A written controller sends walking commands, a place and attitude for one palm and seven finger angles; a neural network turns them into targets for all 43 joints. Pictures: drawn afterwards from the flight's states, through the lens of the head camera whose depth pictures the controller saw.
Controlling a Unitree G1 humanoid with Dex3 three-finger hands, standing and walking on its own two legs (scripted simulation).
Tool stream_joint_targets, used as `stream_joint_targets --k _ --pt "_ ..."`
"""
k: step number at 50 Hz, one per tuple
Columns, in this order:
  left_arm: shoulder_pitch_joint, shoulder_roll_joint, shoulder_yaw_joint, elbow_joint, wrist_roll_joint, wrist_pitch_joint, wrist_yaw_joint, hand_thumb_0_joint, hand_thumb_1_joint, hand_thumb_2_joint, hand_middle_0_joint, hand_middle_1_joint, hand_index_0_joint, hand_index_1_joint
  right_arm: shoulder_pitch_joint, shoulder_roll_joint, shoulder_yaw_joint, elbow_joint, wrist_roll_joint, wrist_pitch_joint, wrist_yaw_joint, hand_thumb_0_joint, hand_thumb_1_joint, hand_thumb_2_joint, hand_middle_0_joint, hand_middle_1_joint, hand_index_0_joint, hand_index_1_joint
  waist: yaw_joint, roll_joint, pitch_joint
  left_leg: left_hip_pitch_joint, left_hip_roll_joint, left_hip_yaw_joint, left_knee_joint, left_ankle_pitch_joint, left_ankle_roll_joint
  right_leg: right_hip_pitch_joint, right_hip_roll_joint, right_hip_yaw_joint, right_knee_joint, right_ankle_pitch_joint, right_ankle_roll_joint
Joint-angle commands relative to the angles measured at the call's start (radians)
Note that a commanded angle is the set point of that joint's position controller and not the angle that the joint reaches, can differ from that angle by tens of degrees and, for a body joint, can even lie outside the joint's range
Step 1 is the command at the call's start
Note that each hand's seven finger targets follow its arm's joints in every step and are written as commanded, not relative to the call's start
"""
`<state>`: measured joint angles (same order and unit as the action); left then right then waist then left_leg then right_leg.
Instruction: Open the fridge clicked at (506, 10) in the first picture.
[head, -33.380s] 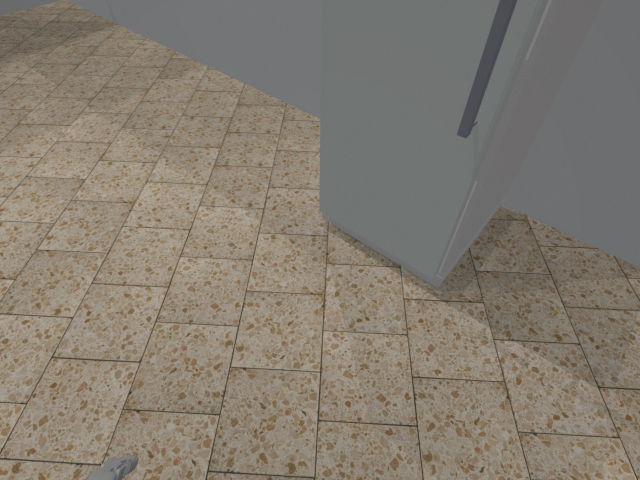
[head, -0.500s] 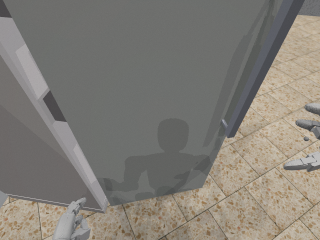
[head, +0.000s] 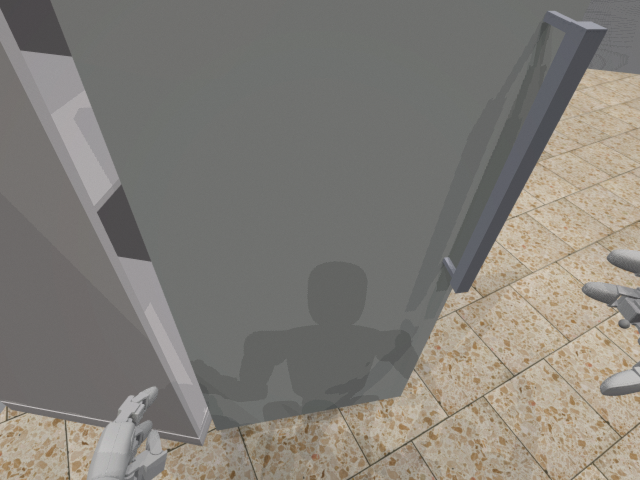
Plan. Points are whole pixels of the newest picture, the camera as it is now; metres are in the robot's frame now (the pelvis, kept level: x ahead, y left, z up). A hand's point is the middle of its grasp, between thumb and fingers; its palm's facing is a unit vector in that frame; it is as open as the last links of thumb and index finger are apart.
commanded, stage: draw the hand back to the body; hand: right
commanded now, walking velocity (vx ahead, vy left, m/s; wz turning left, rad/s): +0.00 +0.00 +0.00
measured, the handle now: (496, 182) +0.48 -0.23 +0.16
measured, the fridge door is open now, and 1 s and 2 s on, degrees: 70 70 70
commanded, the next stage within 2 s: step back with the hand held close in 1.18 s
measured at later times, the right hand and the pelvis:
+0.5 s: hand out of the picture +0.23 -0.30 +0.16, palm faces +0.54 +0.79 -0.29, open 11.8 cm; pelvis +0.01 -0.01 +0.01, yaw +0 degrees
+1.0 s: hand out of the picture +0.19 -0.27 +0.17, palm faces +0.51 +0.78 -0.36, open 7.6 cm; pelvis +0.01 +0.00 +0.01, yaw +0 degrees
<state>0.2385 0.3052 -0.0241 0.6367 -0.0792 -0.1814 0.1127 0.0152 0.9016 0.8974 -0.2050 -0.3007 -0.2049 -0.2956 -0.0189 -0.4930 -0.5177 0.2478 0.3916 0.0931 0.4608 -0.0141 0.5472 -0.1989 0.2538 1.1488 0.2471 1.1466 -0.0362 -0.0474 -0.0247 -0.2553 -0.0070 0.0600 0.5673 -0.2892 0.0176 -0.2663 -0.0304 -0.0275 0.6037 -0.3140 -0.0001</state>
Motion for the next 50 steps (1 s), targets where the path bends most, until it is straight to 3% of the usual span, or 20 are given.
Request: stream_joint_targets --k 1,5,6,7,8,10,11,12,14,15,19,23,24,25,32,35,38,40,45,50 --pt "-0.149 0.12 0.036 -0.143 0.005 -0.08 0.028 0.0 0.9 0.9 -0.2 -0.3 -0.2 -0.3 -0.34 -0.267 -0.041 -0.332 0.015 -0.102 -0.022 0.0 0.514 -0.218 0.249 1.129 0.249 1.129 0.024 -0.043 -0.121 0.033 0.003 -0.091 -0.12 0.098 -0.004 0.046 0.016 0.05 -0.082 0.147 -0.016" --pt "-0.164 0.111 0.023 -0.128 0.011 -0.101 0.049 0.0 0.9 0.9 -0.2 -0.3 -0.2 -0.3 -0.326 -0.268 -0.041 -0.384 0.0 -0.13 -0.048 0.0 0.369 -0.287 0.244 1.044 0.244 1.044 0.014 -0.075 -0.137 0.056 -0.005 -0.064 -0.139 0.046 -0.001 0.08 0.024 0.061 -0.122 0.114 -0.019" --pt "-0.17 0.104 0.024 -0.116 0.066 -0.106 0.033 0.0 0.9 0.9 -0.2 -0.3 -0.2 -0.3 -0.342 -0.401 -0.112 -0.417 -0.167 -0.164 -0.285 0.0 0.332 -0.305 0.242 1.023 0.242 1.023 -0.03 -0.092 -0.049 0.044 0.024 -0.093 -0.196 -0.008 0.013 0.019 0.03 0.049 -0.126 0.084 -0.004" --pt "-0.191 0.082 0.017 -0.107 0.071 -0.111 0.032 0.0 0.9 0.9 -0.2 -0.3 -0.2 -0.3 -0.255 -0.207 0.004 -0.402 -0.182 -0.173 -0.381 0.0 0.296 -0.322 0.241 1.001 0.241 1.001 -0.004 -0.096 -0.026 0.035 0.03 -0.066 -0.209 -0.03 0.009 0.036 0.03 0.049 -0.151 0.049 0.005" --pt "-0.187 0.08 0.016 -0.099 0.072 -0.113 0.031 0.0 0.9 0.9 -0.2 -0.3 -0.2 -0.3 -0.161 -0.144 0.024 -0.382 -0.185 -0.169 -0.432 0.0 0.26 -0.34 0.24 0.98 0.24 0.98 -0.006 -0.054 0.015 0.027 0.024 -0.049 -0.215 -0.044 0.006 0.038 0.025 0.053 -0.171 0.016 0.008" --pt "-0.183 0.08 0.025 -0.089 0.071 -0.101 0.021 0.0 0.9 0.9 -0.2 -0.3 -0.2 -0.3 -0.057 -0.151 0.011 -0.476 -0.227 -0.184 -0.503 0.0 0.188 -0.375 0.237 0.938 0.237 0.938 -0.024 -0.087 -0.052 0.094 0.016 -0.035 -0.199 0.01 0.009 0.074 0.019 0.048 -0.2 0.046 0.003" --pt "-0.179 0.084 0.029 -0.085 0.075 -0.098 0.017 0.0 0.9 0.9 -0.2 -0.3 -0.2 -0.3 -0.007 -0.141 0.014 -0.51 -0.238 -0.194 -0.526 0.0 0.151 -0.393 0.236 0.916 0.236 0.916 -0.03 -0.045 -0.096 0.136 0.013 -0.029 -0.194 0.046 0.011 0.087 0.016 0.046 -0.209 0.085 0.0" --pt "-0.181 0.081 0.032 -0.088 0.075 -0.097 0.012 0.0 0.9 0.9 -0.2 -0.3 -0.2 -0.3 0.005 -0.138 0.021 -0.566 -0.25 -0.204 -0.545 0.0 0.115 -0.41 0.235 0.895 0.235 0.895 -0.029 -0.059 -0.136 0.152 0.013 -0.033 -0.191 0.075 0.008 0.114 0.012 0.034 -0.214 0.113 -0.003" --pt "-0.187 0.071 0.034 -0.084 0.079 -0.096 0.006 0.0 0.9 0.9 -0.2 -0.3 -0.2 -0.3 0.026 -0.1 0.049 -0.621 -0.27 -0.216 -0.575 0.0 0.043 -0.445 0.232 0.853 0.232 0.853 -0.027 -0.053 -0.144 0.174 0.005 -0.027 -0.194 0.12 0.006 0.14 0.008 0.027 -0.231 0.164 -0.003" --pt "-0.185 0.07 0.036 -0.076 0.079 -0.093 0.002 0.0 0.9 0.9 -0.2 -0.3 -0.2 -0.3 0.043 -0.095 0.049 -0.626 -0.278 -0.217 -0.587 0.0 0.006 -0.462 0.231 0.831 0.231 0.831 -0.025 -0.062 -0.131 0.181 0.001 -0.025 -0.196 0.137 0.007 0.143 0.006 0.025 -0.239 0.189 -0.001" --pt "-0.201 0.066 0.042 -0.06 0.079 -0.07 0.004 0.0 0.9 0.9 -0.2 -0.3 -0.2 -0.3 0.039 -0.07 0.069 -0.613 -0.299 -0.213 -0.603 0.0 -0.139 -0.533 0.226 0.746 0.226 0.746 -0.017 0.011 -0.032 0.173 -0.008 -0.021 -0.23 0.135 0.001 0.141 0.003 0.015 -0.271 0.2 -0.007" --pt "-0.211 0.057 0.043 -0.053 0.083 -0.052 0.004 0.0 0.9 0.9 -0.2 -0.3 -0.2 -0.3 0.089 -0.06 0.07 -0.638 -0.311 -0.211 -0.608 0.0 -0.284 -0.603 0.221 0.661 0.221 0.661 -0.027 -0.04 -0.028 0.204 -0.005 -0.024 -0.244 0.174 0.005 0.175 0.008 0.006 -0.281 0.25 -0.007" --pt "-0.214 0.056 0.042 -0.055 0.085 -0.048 0.002 0.0 0.9 0.9 -0.2 -0.3 -0.2 -0.3 0.11 -0.06 0.065 -0.643 -0.31 -0.212 -0.608 0.0 -0.32 -0.62 0.22 0.64 0.22 0.64 -0.03 -0.006 -0.022 0.211 -0.007 -0.02 -0.246 0.177 0.004 0.172 0.008 0.01 -0.284 0.255 -0.007" --pt "-0.218 0.053 0.044 -0.059 0.085 -0.046 0.0 0.0 0.9 0.9 -0.2 -0.3 -0.2 -0.3 0.122 -0.051 0.073 -0.672 -0.313 -0.215 -0.606 0.0 -0.356 -0.637 0.219 0.619 0.219 0.619 -0.032 -0.04 -0.042 0.224 -0.006 -0.024 -0.246 0.188 0.005 0.189 0.008 0.006 -0.284 0.273 -0.005" --pt "-0.215 0.045 0.05 -0.077 0.093 -0.033 -0.013 0.0 0.9 0.9 -0.2 -0.3 -0.2 -0.3 0.285 -0.057 0.049 -0.767 -0.312 -0.218 -0.603 0.0 -0.61 -0.76 0.21 0.47 0.21 0.47 -0.045 -0.024 -0.053 0.266 -0.002 -0.027 -0.243 0.279 0.0 0.204 0.008 -0.001 -0.272 0.369 -0.005" --pt "-0.214 0.04 0.051 -0.082 0.093 -0.024 -0.017 0.0 0.9 0.9 -0.2 -0.3 -0.2 -0.3 0.329 -0.048 0.048 -0.796 -0.311 -0.218 -0.601 0.0 -0.719 -0.813 0.206 0.406 0.206 0.406 -0.042 -0.011 -0.029 0.257 -0.003 -0.029 -0.247 0.283 -0.002 0.194 0.009 -0.007 -0.266 0.361 -0.007" --pt "-0.215 0.036 0.052 -0.087 0.094 -0.021 -0.017 0.0 0.9 0.9 -0.2 -0.3 -0.2 -0.3 0.369 -0.044 0.049 -0.824 -0.312 -0.22 -0.599 0.0 -0.827 -0.865 0.202 0.342 0.202 0.342 -0.042 -0.038 -0.013 0.247 0.001 -0.033 -0.251 0.292 -0.004 0.195 0.01 -0.015 -0.26 0.358 -0.009" --pt "-0.217 0.035 0.052 -0.089 0.093 -0.018 -0.017 0.0 0.9 0.9 -0.2 -0.3 -0.2 -0.3 0.376 -0.033 0.061 -0.836 -0.311 -0.223 -0.597 0.0 -0.9 -0.9 0.2 0.3 0.2 0.3 -0.037 -0.006 0.011 0.227 -0.001 -0.032 -0.26 0.257 -0.007 0.189 0.009 -0.014 -0.261 0.318 -0.012" --pt "-0.214 0.038 0.055 -0.081 0.092 -0.015 -0.007 0.0 0.9 0.9 -0.2 -0.3 -0.2 -0.3 0.333 -0.038 0.057 -0.808 -0.314 -0.228 -0.604 0.0 -0.9 -0.9 0.2 0.3 0.2 0.3 -0.029 0.014 0.026 0.201 0.001 -0.037 -0.28 0.186 -0.009 0.192 0.013 -0.021 -0.262 0.24 -0.019" --pt "-0.219 0.032 0.051 -0.077 0.095 -0.027 0.0 0.0 0.9 0.9 -0.2 -0.3 -0.2 -0.3 0.327 -0.034 0.066 -0.815 -0.318 -0.238 -0.611 0.0 -0.9 -0.9 0.2 0.3 0.2 0.3 -0.033 -0.023 0.013 0.206 0.006 -0.04 -0.287 0.158 -0.009 0.205 0.019 -0.02 -0.266 0.215 -0.022"
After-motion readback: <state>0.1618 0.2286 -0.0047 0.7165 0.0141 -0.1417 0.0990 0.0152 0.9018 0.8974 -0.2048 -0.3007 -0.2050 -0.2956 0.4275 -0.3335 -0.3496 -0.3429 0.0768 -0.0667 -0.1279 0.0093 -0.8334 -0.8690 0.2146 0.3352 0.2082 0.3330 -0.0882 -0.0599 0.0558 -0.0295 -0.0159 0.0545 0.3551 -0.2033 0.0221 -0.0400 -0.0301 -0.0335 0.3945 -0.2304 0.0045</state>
